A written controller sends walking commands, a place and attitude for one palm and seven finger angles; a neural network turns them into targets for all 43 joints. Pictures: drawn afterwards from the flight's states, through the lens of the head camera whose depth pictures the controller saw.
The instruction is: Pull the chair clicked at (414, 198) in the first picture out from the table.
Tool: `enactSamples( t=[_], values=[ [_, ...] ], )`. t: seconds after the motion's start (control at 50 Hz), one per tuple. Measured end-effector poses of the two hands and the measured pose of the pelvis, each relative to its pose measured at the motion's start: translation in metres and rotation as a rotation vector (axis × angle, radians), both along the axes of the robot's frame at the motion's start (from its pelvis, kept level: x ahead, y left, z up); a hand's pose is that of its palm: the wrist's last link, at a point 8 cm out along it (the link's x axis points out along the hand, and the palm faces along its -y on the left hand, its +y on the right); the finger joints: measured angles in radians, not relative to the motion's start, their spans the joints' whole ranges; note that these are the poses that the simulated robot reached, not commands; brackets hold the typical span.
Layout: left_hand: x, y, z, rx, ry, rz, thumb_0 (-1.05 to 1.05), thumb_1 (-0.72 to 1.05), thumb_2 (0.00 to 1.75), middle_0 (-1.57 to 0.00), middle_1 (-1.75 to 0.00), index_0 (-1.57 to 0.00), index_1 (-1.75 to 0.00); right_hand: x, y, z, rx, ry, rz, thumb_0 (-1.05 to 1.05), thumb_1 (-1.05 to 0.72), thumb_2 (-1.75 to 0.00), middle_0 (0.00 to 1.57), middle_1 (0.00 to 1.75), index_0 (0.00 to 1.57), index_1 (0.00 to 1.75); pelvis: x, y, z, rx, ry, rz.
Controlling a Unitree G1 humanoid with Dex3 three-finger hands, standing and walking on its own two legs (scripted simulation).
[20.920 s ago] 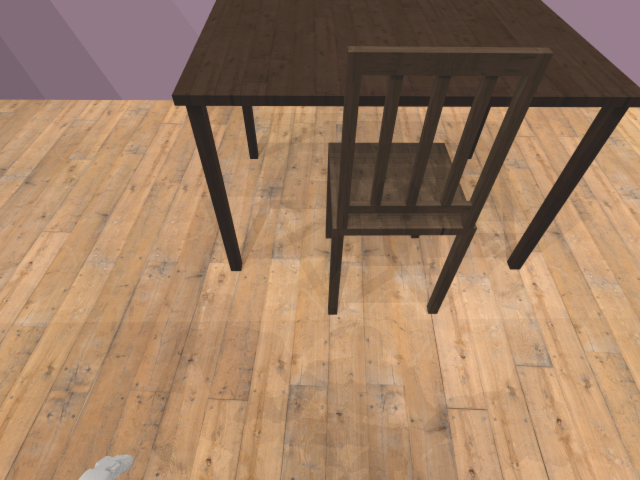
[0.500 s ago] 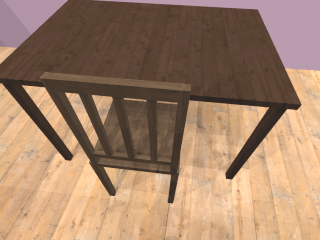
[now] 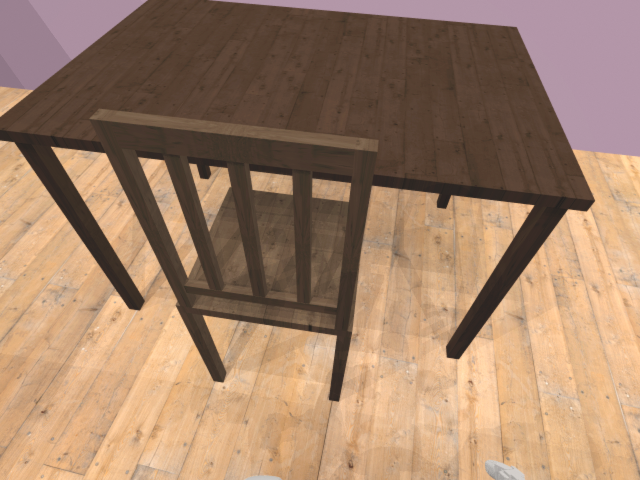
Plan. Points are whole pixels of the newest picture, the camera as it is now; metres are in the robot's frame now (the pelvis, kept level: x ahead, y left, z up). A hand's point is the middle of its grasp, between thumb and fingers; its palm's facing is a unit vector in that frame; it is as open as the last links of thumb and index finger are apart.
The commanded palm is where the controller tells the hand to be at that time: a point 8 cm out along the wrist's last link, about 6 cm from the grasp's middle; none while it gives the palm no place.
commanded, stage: come to a stop and stand still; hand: left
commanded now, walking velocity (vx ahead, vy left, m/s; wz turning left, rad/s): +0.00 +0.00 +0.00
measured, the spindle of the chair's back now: (250, 238) +0.49 +0.16 -0.03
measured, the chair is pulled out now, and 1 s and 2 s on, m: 0.00 0.00 0.00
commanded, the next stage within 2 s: look again from close up in 0.78 s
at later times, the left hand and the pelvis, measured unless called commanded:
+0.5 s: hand out of the picture +0.01 +0.26 -0.16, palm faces -0.02 -0.97 -0.24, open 7.3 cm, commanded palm none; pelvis +0.00 +0.05 +0.02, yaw -1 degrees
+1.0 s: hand out of the picture -0.03 +0.23 -0.16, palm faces -0.02 -0.99 -0.15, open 7.3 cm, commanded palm none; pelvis +0.01 +0.07 +0.02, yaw -3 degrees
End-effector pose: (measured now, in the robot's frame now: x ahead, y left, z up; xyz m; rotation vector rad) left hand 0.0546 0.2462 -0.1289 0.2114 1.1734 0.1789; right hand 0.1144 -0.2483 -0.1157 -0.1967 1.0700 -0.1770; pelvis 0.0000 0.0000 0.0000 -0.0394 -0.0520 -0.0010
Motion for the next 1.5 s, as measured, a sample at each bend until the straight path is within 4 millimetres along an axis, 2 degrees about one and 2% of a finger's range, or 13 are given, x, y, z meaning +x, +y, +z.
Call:
enactSamples(
  t=[0.1,0.16,0.32,0.42,0.52,0.68,0.82,0.96,1.24,1.5],
  values=[
    [0.006,0.015,0.0,-0.025,-0.024,0.0,0.01,0.91,0.9,-0.2,-0.3,-0.21,-0.3,-0.002,0.006,0.02,-0.049,-0.006,0.047,0.01,-0.91,-0.9,0.2,0.3,0.2,0.3,-0.005,0.01,0.008,0.009,0.003,-0.006],
    [0.005,0.025,0.004,-0.026,-0.023,-0.01,0.01,0.91,0.9,-0.2,-0.3,-0.2,-0.3,-0.008,0.01,0.025,-0.063,0.013,0.056,0.01,-0.91,-0.9,0.2,0.3,0.2,0.3,-0.006,0.018,0.013,0.01,0.017,-0.007],
    [-0.017,0.051,0.009,-0.004,0.065,-0.02,0.01,0.91,0.9,-0.2,-0.3,-0.2,-0.3,-0.035,0.026,0.02,-0.046,0.086,0.036,0.01,-0.91,-0.9,0.2,0.3,0.2,0.3,-0.004,0.035,0.019,0.019,0.033,-0.014],
    [-0.033,0.059,0.008,-0.001,0.126,-0.013,0.01,0.91,0.9,-0.2,-0.3,-0.2,-0.3,-0.055,0.039,0.013,-0.024,0.148,0.014,0.01,-0.91,-0.9,0.2,0.3,0.2,0.3,-0.001,0.044,0.021,0.023,0.033,-0.019],
    [-0.047,0.056,0.005,-0.019,0.18,-0.009,0.01,0.91,0.9,-0.2,-0.3,-0.2,-0.3,-0.074,0.052,0.008,-0.002,0.206,-0.011,0.01,-0.91,-0.9,0.2,0.3,0.2,0.3,0.001,0.05,0.021,0.026,0.032,-0.025],
    [-0.064,0.041,-0.003,-0.074,0.242,-0.009,0.0,0.91,0.9,-0.2,-0.3,-0.2,-0.3,-0.098,0.072,0.003,0.025,0.27,-0.053,0.01,-0.91,-0.9,0.2,0.3,0.2,0.3,0.004,0.059,0.021,0.029,0.032,-0.034],
    [-0.072,0.031,-0.007,-0.109,0.268,-0.005,0.0,0.91,0.9,-0.2,-0.3,-0.2,-0.3,-0.11,0.086,0.001,0.039,0.295,-0.083,0.01,-0.91,-0.9,0.2,0.3,0.2,0.3,0.006,0.065,0.021,0.03,0.029,-0.04],
    [-0.079,0.031,-0.007,-0.112,0.283,0.003,0.0,0.91,0.9,-0.2,-0.3,-0.2,-0.3,-0.117,0.093,0.0,0.047,0.304,-0.103,0.01,-0.92,-0.9,0.2,0.3,0.2,0.3,0.006,0.069,0.021,0.034,0.028,-0.044],
    [-0.094,0.039,0.001,-0.074,0.308,0.018,0.0,0.91,0.9,-0.2,-0.3,-0.2,-0.3,-0.126,0.095,-0.006,0.072,0.309,-0.12,0.01,-0.92,-0.9,0.2,0.3,0.2,0.3,0.004,0.067,0.021,0.039,0.029,-0.054],
    [-0.093,0.024,0.005,-0.066,0.297,0.024,0.0,0.91,0.9,-0.2,-0.3,-0.2,-0.3,-0.129,0.08,-0.008,0.084,0.313,-0.12,0.0,-0.91,-0.9,0.2,0.3,0.2,0.3,0.003,0.053,0.022,0.046,0.033,-0.053]
  ],
)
